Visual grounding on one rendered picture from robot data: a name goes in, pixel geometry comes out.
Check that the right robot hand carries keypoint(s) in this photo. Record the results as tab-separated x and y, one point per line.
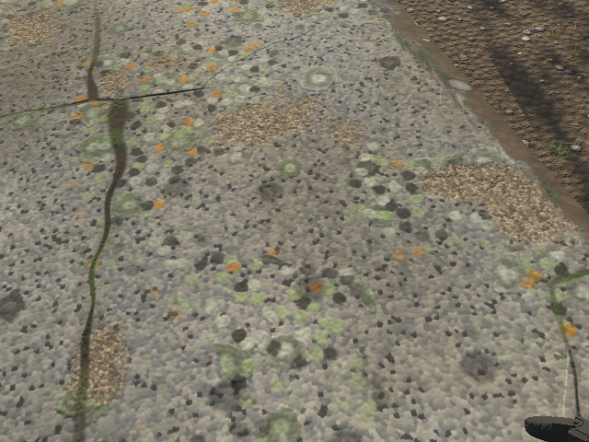
558	429

